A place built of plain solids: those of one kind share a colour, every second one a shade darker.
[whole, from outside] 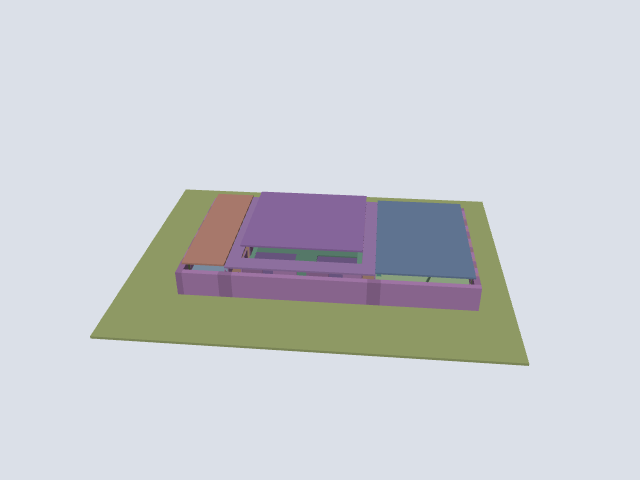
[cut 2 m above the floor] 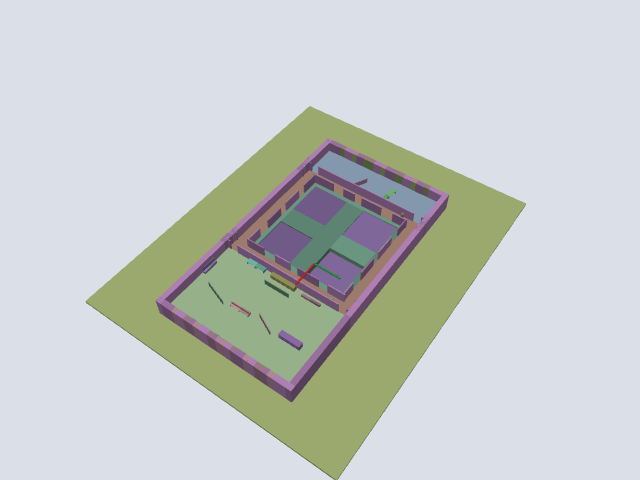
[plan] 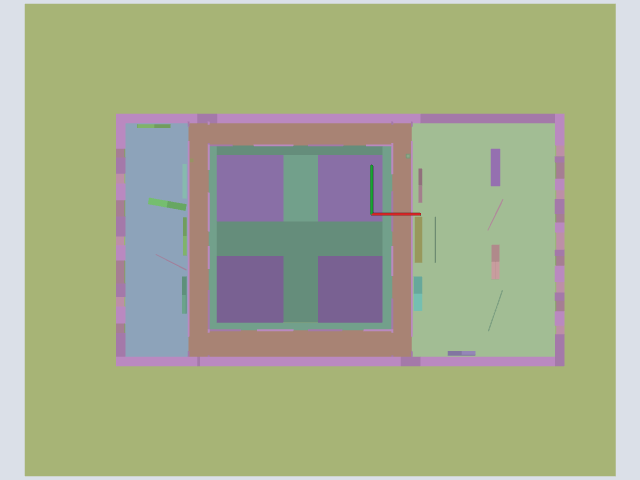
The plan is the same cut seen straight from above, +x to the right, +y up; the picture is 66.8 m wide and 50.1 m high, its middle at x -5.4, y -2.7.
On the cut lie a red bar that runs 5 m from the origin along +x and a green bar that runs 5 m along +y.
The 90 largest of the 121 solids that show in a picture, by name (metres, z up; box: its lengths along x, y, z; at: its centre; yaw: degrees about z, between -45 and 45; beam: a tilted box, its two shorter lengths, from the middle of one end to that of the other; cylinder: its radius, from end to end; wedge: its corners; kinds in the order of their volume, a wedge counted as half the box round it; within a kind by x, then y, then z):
{
 "ground_under_all_1": {"box": [61.71, 49.31, 0.4], "at": [-5.38, -2.7, -1.7]},
 "wall_1": {"box": [1.0, 3.46, 4.15], "at": [-26.19, -14.15, 0.53]},
 "wall_2": {"box": [1.0, 1.77, 4.15], "at": [-26.19, -10.53, 0.53]},
 "wall_3": {"box": [1.0, 1.41, 4.15], "at": [-26.19, -7.94, 0.53]},
 "wall_4": {"box": [1.0, 1.6, 4.15], "at": [-26.19, -4.04, 0.53]},
 "wall_5": {"box": [1.0, 2.08, 4.15], "at": [-26.19, -1.29, 0.53]},
 "wall_6": {"box": [1.0, 1.76, 4.15], "at": [-26.19, 2.33, 0.53]},
 "wall_7": {"box": [1.0, 1.71, 4.15], "at": [-26.19, 5.06, 0.53]},
 "wall_8": {"box": [1.0, 3.66, 4.15], "at": [-26.19, 8.65, 0.53]},
 "wall_9": {"box": [8.48, 1.0, 4.15], "at": [-22.45, -15.38, 0.53]},
 "wall_10": {"box": [8.48, 1.0, 4.15], "at": [-22.45, 9.98, 0.53]},
 "wall_11": {"box": [0.2, 20.43, 4.15], "at": [-19.11, -2.59, 0.53]},
 "wall_12": {"box": [3.9, 1.0, 4.15], "at": [-18.06, -15.38, 0.53]},
 "wall_13": {"box": [3.9, 1.0, 4.15], "at": [-18.06, 9.98, 0.53]},
 "wall_14": {"box": [0.2, 4.3, 4.15], "at": [-17.01, -10.08, 0.53]},
 "wall_15": {"box": [0.2, 4.08, 4.15], "at": [-17.01, 0.21, 0.53]},
 "wall_16": {"box": [0.2, 4.08, 4.15], "at": [-17.01, 0.21, 0.53]},
 "wall_17": {"box": [0.2, 2.68, 4.15], "at": [-17.01, 5.94, 0.53]},
 "wall_18": {"box": [0.2, 2.83, 4.15], "at": [-17.01, 6.01, 0.53]},
 "wall_19": {"box": [2.6, 0.2, 4.15], "at": [-15.82, 7.17, 0.53]},
 "wall_20": {"box": [3.48, 0.2, 4.15], "at": [-15.38, -12.12, 0.53]},
 "wall_21": {"box": [4.15, 0.2, 4.15], "at": [-10.24, 7.17, 0.53]},
 "wall_22": {"box": [3.83, 0.2, 4.15], "at": [-10.08, -12.12, 0.53]},
 "wall_23": {"box": [20.95, 1.0, 4.15], "at": [-7.44, -15.38, 0.53]},
 "wall_24": {"box": [20.95, 1.0, 4.15], "at": [-7.44, 9.98, 0.53]},
 "wall_25": {"box": [3.6, 0.2, 4.15], "at": [-4.86, -12.12, 0.53]},
 "wall_26": {"box": [3.73, 0.2, 4.15], "at": [-4.8, 7.17, 0.53]},
 "wall_27": {"box": [3.1, 0.2, 4.15], "at": [0.69, -12.12, 0.53]},
 "wall_28": {"box": [2.83, 0.2, 4.15], "at": [0.82, 7.17, 0.53]},
 "wall_29": {"box": [0.2, 3.58, 4.15], "at": [2.14, -10.59, 0.53]},
 "wall_30": {"box": [0.2, 3.43, 4.15], "at": [2.14, -10.51, 0.53]},
 "wall_31": {"box": [0.2, 3.12, 4.15], "at": [2.14, -4.89, 0.53]},
 "wall_32": {"box": [0.2, 4.22, 4.15], "at": [2.14, 0.29, 0.53]},
 "wall_33": {"box": [0.2, 4.22, 4.15], "at": [2.14, 0.29, 0.53]},
 "wall_34": {"box": [0.2, 3.13, 4.15], "at": [2.14, 5.71, 0.53]},
 "wall_35": {"box": [0.2, 3.27, 4.15], "at": [2.14, 5.79, 0.53]},
 "wall_36": {"box": [3.85, 1.0, 4.15], "at": [3.16, -15.38, 0.53]},
 "wall_37": {"box": [3.85, 1.0, 4.15], "at": [3.16, 9.98, 0.53]},
 "wall_38": {"box": [0.2, 20.43, 4.15], "at": [4.19, -2.59, 0.53]},
 "wall_39": {"box": [16.83, 1.0, 4.15], "at": [11.7, -15.38, 0.53]},
 "wall_40": {"box": [16.83, 1.0, 4.15], "at": [11.7, 9.98, 0.53]},
 "wall_41": {"box": [1.0, 3.33, 4.15], "at": [19.61, -14.21, 0.53]},
 "wall_42": {"box": [1.0, 1.51, 4.15], "at": [19.61, -10.89, 0.53]},
 "wall_43": {"box": [1.0, 0.85, 4.15], "at": [19.61, -8.61, 0.53]},
 "wall_44": {"box": [1.0, 1.71, 4.15], "at": [19.61, -6.23, 0.53]},
 "wall_45": {"box": [1.0, 0.66, 4.15], "at": [19.61, -4.04, 0.53]},
 "wall_46": {"box": [1.0, 1.04, 4.15], "at": [19.61, -1.4, 0.53]},
 "wall_47": {"box": [1.0, 1.56, 4.15], "at": [19.61, 0.81, 0.53]},
 "wall_48": {"box": [1.0, 1.2, 4.15], "at": [19.61, 3.08, 0.53]},
 "wall_49": {"box": [1.0, 0.67, 4.15], "at": [19.61, 5.72, 0.53]},
 "wall_50": {"box": [1.0, 3.32, 4.15], "at": [19.61, 8.82, 0.53]},
 "floor_refectory_1": {"box": [15.03, 24.55, 1.55], "at": [11.7, -2.7, -0.78]},
 "floor_corr_1": {"box": [2.1, 24.55, 1.55], "at": [-18.06, -2.7, -0.78]},
 "floor_corr_2": {"box": [19.15, 2.85, 1.55], "at": [-7.44, -13.55, -0.78]},
 "floor_corr_3": {"box": [19.15, 2.4, 1.55], "at": [-7.44, 8.38, -0.78]},
 "floor_corr_4": {"box": [2.05, 24.55, 1.55], "at": [3.16, -2.7, -0.78]},
 "floor_gang_1": {"box": [0.85, 19.3, 1.55], "at": [-16.59, -2.48, -0.78]},
 "floor_gang_2": {"box": [17.3, 0.8, 1.55], "at": [-7.51, -11.72, -0.78]},
 "floor_gang_3": {"box": [17.3, 3.6, 1.55], "at": [-7.51, -2.58, -0.78]},
 "floor_gang_4": {"box": [17.3, 1.0, 1.55], "at": [-7.51, 6.67, -0.78]},
 "floor_gang_5": {"box": [3.6, 6.95, 1.55], "at": [-7.41, -7.85, -0.78]},
 "floor_gang_6": {"box": [3.6, 6.95, 1.55], "at": [-7.41, 2.7, -0.78]},
 "floor_gang_7": {"box": [1.0, 19.3, 1.55], "at": [1.64, -2.48, -0.78]},
 "floor_breakhall_1": {"box": [6.68, 24.55, 1.55], "at": [-22.45, -2.7, -0.78]},
 "step_tier_1": {"box": [6.95, 6.95, 1.55], "at": [-12.69, -7.85, -0.78]},
 "step_tier_2": {"box": [6.95, 6.95, 1.39], "at": [-12.69, 2.7, -0.85]},
 "step_tier_3": {"box": [6.75, 6.95, 1.31], "at": [-2.24, -7.85, -0.9]},
 "step_tier_4": {"box": [6.75, 6.95, 0.6], "at": [-2.24, 2.7, -1.25]},
 "ceil_hall_1": {"box": [19.15, 19.3, 0.3], "at": [-7.44, -2.48, 5.75]},
 "ceil_refectory_1": {"box": [15.03, 24.55, 0.3], "at": [11.7, -2.7, 3.75]},
 "wall_mass_1": {"box": [0.85, 1.0, 4.15], "at": [-26.27, -11.91, 0.53]},
 "wall_mass_2": {"box": [0.85, 1.0, 4.15], "at": [-26.27, -9.14, 0.53]},
 "wall_mass_3": {"box": [0.85, 2.4, 4.15], "at": [-26.27, -6.04, 0.53]},
 "wall_mass_4": {"box": [0.85, 0.9, 4.15], "at": [-26.27, -2.79, 0.53]},
 "wall_mass_5": {"box": [0.85, 1.7, 4.15], "at": [-26.27, 0.59, 0.53]},
 "wall_mass_6": {"box": [0.85, 1.0, 4.15], "at": [-26.27, 3.71, 0.53]},
 "wall_mass_7": {"box": [0.85, 0.9, 4.15], "at": [-26.27, 6.37, 0.53]},
 "wall_mass_8": {"box": [0.85, 0.9, 4.15], "at": [19.69, -12.1, 0.53]},
 "wall_mass_9": {"box": [0.85, 1.1, 4.15], "at": [19.69, -9.59, 0.53]},
 "wall_mass_10": {"box": [0.85, 1.1, 4.15], "at": [19.69, -7.63, 0.53]},
 "wall_mass_11": {"box": [0.85, 1.0, 4.15], "at": [19.69, -4.88, 0.53]},
 "wall_mass_12": {"box": [0.85, 1.8, 4.15], "at": [19.69, -2.81, 0.53]},
 "wall_mass_13": {"box": [0.85, 0.9, 4.15], "at": [19.69, -0.42, 0.53]},
 "wall_mass_14": {"box": [0.85, 0.9, 4.15], "at": [19.69, 2.04, 0.53]},
 "wall_mass_15": {"box": [0.85, 1.7, 4.15], "at": [19.69, 4.54, 0.53]},
 "wall_mass_16": {"box": [0.85, 1.1, 4.15], "at": [19.69, 6.61, 0.53]},
 "ceil_breakhall_1": {"box": [6.68, 24.55, 0.3], "at": [-22.45, -2.7, 3.75]},
 "ceil_corr_1": {"box": [2.1, 24.55, 0.3], "at": [-18.06, -2.7, 3.4]},
 "ceil_corr_2": {"box": [19.15, 2.85, 0.3], "at": [-7.44, -13.55, 3.4]},
 "ceil_corr_3": {"box": [2.05, 24.55, 0.3], "at": [3.16, -2.7, 3.4]}
}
